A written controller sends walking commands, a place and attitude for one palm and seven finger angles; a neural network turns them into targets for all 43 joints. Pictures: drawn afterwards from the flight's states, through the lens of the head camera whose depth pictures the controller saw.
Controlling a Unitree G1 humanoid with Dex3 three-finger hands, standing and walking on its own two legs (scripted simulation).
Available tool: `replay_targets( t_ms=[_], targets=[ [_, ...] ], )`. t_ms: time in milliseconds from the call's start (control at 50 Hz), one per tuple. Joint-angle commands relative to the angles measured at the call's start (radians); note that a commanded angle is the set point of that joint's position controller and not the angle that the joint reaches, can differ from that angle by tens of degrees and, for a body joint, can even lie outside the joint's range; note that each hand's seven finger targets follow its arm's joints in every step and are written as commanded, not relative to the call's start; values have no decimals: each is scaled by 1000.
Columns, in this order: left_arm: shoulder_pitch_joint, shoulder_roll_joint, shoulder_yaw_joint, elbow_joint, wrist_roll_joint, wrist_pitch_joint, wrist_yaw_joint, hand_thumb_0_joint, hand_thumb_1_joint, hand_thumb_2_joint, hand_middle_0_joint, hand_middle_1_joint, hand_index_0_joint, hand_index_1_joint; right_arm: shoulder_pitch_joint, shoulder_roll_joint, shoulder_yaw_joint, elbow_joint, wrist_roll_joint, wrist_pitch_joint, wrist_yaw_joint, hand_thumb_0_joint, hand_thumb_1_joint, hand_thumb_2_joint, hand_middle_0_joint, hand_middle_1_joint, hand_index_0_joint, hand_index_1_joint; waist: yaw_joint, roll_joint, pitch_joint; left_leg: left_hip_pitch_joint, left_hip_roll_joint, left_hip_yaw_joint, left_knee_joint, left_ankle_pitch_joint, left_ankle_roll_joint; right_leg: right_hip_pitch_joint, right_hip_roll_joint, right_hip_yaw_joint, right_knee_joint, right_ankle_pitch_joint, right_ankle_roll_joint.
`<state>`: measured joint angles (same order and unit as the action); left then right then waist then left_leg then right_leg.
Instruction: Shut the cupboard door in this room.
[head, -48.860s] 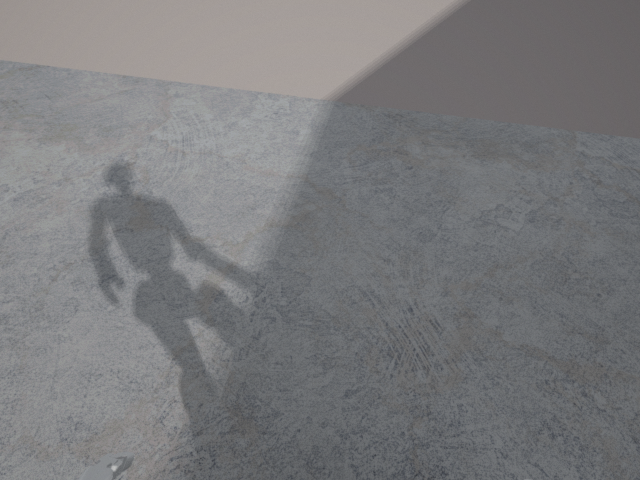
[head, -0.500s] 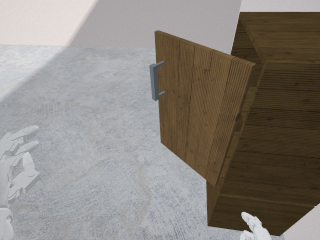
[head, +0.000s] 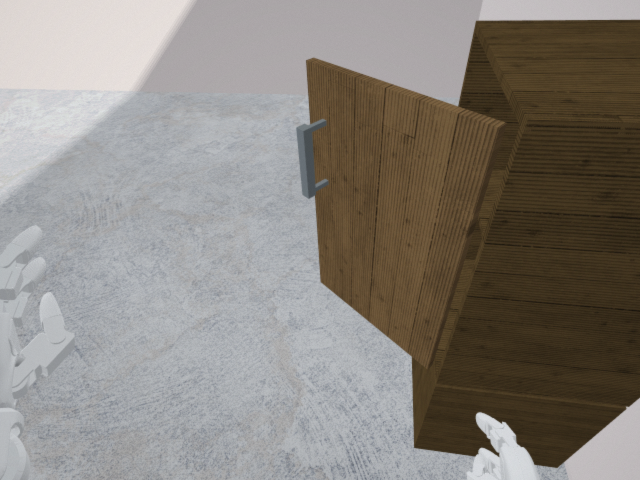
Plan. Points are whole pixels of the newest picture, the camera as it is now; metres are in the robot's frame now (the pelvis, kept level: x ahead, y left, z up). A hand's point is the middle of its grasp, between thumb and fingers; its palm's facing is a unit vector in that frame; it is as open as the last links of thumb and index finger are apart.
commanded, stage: step back with the hand held close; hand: left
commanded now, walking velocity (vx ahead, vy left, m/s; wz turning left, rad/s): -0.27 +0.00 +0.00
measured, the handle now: (314, 159) +0.66 +0.09 +0.08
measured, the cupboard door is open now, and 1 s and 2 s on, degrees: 51 51 51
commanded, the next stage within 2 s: stop stepping back and stand still in 1.62 s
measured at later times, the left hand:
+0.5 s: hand (19, 373) +0.15 +0.29 +0.16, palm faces +0.44 -0.76 -0.48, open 7.4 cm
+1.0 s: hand out of the picture +0.08 +0.29 +0.17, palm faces +0.53 -0.70 -0.48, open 7.4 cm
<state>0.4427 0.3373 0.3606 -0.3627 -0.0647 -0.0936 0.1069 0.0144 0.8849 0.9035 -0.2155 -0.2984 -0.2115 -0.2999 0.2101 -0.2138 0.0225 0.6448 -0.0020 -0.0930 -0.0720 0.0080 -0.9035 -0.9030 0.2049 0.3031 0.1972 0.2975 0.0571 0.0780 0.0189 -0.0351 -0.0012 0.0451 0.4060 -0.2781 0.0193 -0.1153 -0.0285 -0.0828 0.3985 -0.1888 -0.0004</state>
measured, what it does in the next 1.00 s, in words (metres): shifts its weight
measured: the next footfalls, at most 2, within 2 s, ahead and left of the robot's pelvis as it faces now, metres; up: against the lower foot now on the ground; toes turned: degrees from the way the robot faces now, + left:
right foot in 1.42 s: -0.29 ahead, -0.08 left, +0.00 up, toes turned -5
left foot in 1.92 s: -0.23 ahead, +0.12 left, +0.00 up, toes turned +2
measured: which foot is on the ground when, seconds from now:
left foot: down 0.00-1.00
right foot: down 0.00-1.00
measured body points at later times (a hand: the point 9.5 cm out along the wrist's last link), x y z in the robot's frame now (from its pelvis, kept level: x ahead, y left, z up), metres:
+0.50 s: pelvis -0.05 +0.02 -0.02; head -0.05 +0.03 +0.43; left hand +0.12 +0.33 +0.19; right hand +0.13 -0.22 -0.08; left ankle -0.03 +0.10 -0.74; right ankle +0.02 -0.13 -0.74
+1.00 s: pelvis -0.11 +0.01 -0.04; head -0.10 +0.02 +0.41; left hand +0.05 +0.32 +0.19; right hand +0.06 -0.24 -0.11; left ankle -0.03 +0.10 -0.74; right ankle +0.00 -0.13 -0.74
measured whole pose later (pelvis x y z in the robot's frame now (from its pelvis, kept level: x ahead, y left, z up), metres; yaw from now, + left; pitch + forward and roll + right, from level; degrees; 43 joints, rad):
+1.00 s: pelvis -0.11 +0.01 -0.04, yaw +3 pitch -1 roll -1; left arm 0.48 0.44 0.53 -0.49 0.00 -0.29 0.14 0.01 0.88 0.90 -0.22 -0.30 -0.21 -0.30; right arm 0.25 -0.22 -0.02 0.57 0.00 -0.07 -0.07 0.01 -0.90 -0.90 0.21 0.30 0.20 0.30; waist -0.02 0.00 0.02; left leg -0.49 0.00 0.03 0.79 -0.31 0.05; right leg -0.48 0.02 0.04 0.70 -0.21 0.03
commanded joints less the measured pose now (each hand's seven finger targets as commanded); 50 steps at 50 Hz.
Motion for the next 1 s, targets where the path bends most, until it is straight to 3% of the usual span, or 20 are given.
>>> replay_targets(
  t_ms=[0, 60, 120, 220, 280, 320, 360, 400, 500, 540, 600, 680, 740, 780, 820, 840, 880, 920, 940, 980],
  targets=[
    [-81, 215, 159, -143, 0, -97, 19, 0, 900, 900, -200, -300, -200, -300, -111, -127, -58, -188, 14, -10, -2, 0, -900, -900, 200, 300, 200, 300, -36, -106, -15, -227, 40, -59, -5, 68, 18, -12, -86, 162, -114, 51, -34],
    [-19, 192, 119, -168, 9, -106, 18, 0, 900, 900, -200, -300, -200, -300, -115, -126, -63, -196, 10, 12, 5, 0, -900, -900, 200, 300, 200, 300, -43, -143, -80, -218, 31, -52, 71, 90, 11, -34, -144, 192, -104, 103, -54],
    [26, 221, 141, -243, 9, -115, 33, 0, 900, 900, -200, -300, -200, -300, -114, -132, -73, -210, 13, 27, 3, 0, -900, -900, 200, 300, 200, 300, -48, -87, -166, -221, 39, -61, 83, 145, 4, -5, -161, 180, -36, 213, -64],
    [91, 300, 232, -346, 4, -127, 54, 0, 900, 900, -200, -300, -200, -300, -124, -139, -83, -248, 15, 58, -15, 0, -900, -900, 200, 300, 200, 300, -48, -40, -246, -262, 84, -94, 59, 374, -3, 58, -104, 126, 124, 427, -31],
    [101, 290, 232, -363, 2, -133, 56, 0, 900, 900, -200, -300, -200, -300, -115, -138, -83, -269, 17, 70, -22, 0, -900, -900, 200, 300, 200, 300, -50, -13, -233, -310, 104, -109, 45, 414, 0, 61, -76, 112, 181, 442, -17],
    [109, 285, 235, -356, 4, -135, 54, 0, 900, 900, -200, -300, -200, -300, -117, -147, -87, -269, 12, 69, -25, 0, -900, -900, 200, 300, 200, 300, -46, 38, -204, -368, 125, -135, 7, 374, 12, 58, -48, 99, 204, 362, -4],
    [109, 266, 227, -338, 7, -140, 53, 0, 900, 900, -200, -300, -200, -300, -107, -148, -87, -270, 11, 65, -24, 0, -900, -900, 200, 300, 200, 300, -46, 48, -174, -426, 152, -144, -27, 295, 28, 60, -27, 94, 238, 276, 6],
    [94, 248, 215, -316, 10, -142, 52, 0, 900, 900, -200, -300, -200, -300, -99, -155, -87, -270, 9, 58, -22, 0, -900, -900, 200, 300, 200, 300, -45, 72, -127, -532, 173, -159, -68, 141, 48, 75, -11, 96, 271, 180, 10],
    [43, 229, 207, -266, 32, -162, 51, 0, 900, 900, -200, -300, -200, -300, -88, -159, -87, -269, 16, 38, -19, 0, -900, -900, 200, 300, 200, 300, -57, 26, -51, -757, 165, -172, -91, -293, 84, 128, -11, 141, 292, 132, 12],
    [10, 226, 198, -280, 41, -173, 49, 0, 900, 900, -200, -300, -200, -300, -84, -156, -85, -268, 15, 32, -18, 0, -900, -900, 200, 300, 200, 300, -61, -15, -50, -770, 139, -167, -59, -347, 82, 113, -26, 172, 272, 119, 4],
    [-41, 226, 187, -321, 48, -185, 51, 0, 900, 900, -200, -300, -200, -300, -75, -156, -88, -266, 12, 21, -13, 0, -900, -900, 200, 300, 200, 300, -65, -56, -55, -732, 97, -144, 27, -411, 77, 18, -52, 239, 190, -33, -12],
    [-73, 252, 197, -377, 51, -204, 64, 0, 900, 900, -200, -300, -200, -300, -69, -145, -79, -252, 2, 0, -9, 0, -900, -900, 200, 300, 200, 300, -65, -92, -73, -610, 67, -145, 109, -374, 60, -132, -98, 299, 70, -242, -40],
    [-48, 265, 216, -411, 45, -219, 74, 0, 900, 900, -200, -300, -200, -300, -68, -139, -75, -244, 1, -13, -9, 0, -900, -900, 200, 300, 200, 300, -67, -44, -113, -555, 75, -159, 79, -324, 56, -143, -87, 261, 93, -210, -37],
    [-13, 262, 235, -400, 47, -229, 78, 0, 900, 900, -200, -300, -200, -300, -68, -148, -78, -243, 2, -19, -9, 0, -900, -900, 200, 300, 200, 300, -64, 18, -124, -640, 111, -192, 5, -356, 71, -54, -43, 211, 190, -124, -17],
    [14, 264, 263, -374, 53, -237, 76, 0, 900, 900, -200, -300, -200, -300, -76, -156, -83, -245, 5, -31, -13, 0, -900, -900, 200, 300, 200, 300, -56, 116, -131, -799, 182, -251, -96, -427, 102, 98, 18, 148, 363, -14, 8],
    [23, 255, 264, -361, 56, -242, 73, 0, 900, 900, -200, -300, -200, -300, -79, -153, -84, -245, 5, -34, -14, 0, -900, -900, 200, 300, 200, 300, -54, 135, -121, -854, 211, -259, -112, -434, 110, 140, 35, 138, 413, 34, 15],
    [40, 258, 279, -314, 55, -243, 65, 0, 900, 900, -200, -300, -200, -300, -72, -155, -94, -242, 9, -33, -12, 0, -900, -900, 200, 300, 200, 300, -54, 86, -115, -901, 212, -235, -63, -441, 110, 170, 36, 165, 420, 84, 12],
    [35, 258, 281, -259, 60, -241, 58, 0, 900, 900, -200, -300, -200, -300, -66, -155, -102, -245, 10, -29, -10, 0, -900, -900, 200, 300, 200, 300, -60, -16, -52, -918, 150, -203, 33, -458, 90, 104, -4, 273, 331, 74, -17],
    [21, 237, 245, -276, 50, -244, 52, 0, 900, 900, -200, -300, -200, -300, -55, -141, -97, -235, 10, -30, -5, 0, -900, -900, 200, 300, 200, 300, -68, -98, -50, -805, 103, -168, 107, -369, 56, -6, -57, 334, 231, 101, -44],
    [17, 239, 221, -284, 38, -234, 50, 0, 900, 900, -200, -300, -200, -300, -54, -136, -101, -220, 6, -22, 10, 0, -900, -900, 200, 300, 200, 300, -68, -179, -68, -603, 57, -127, 245, -303, 21, -228, -152, 444, 52, -115, -88]
  ],
)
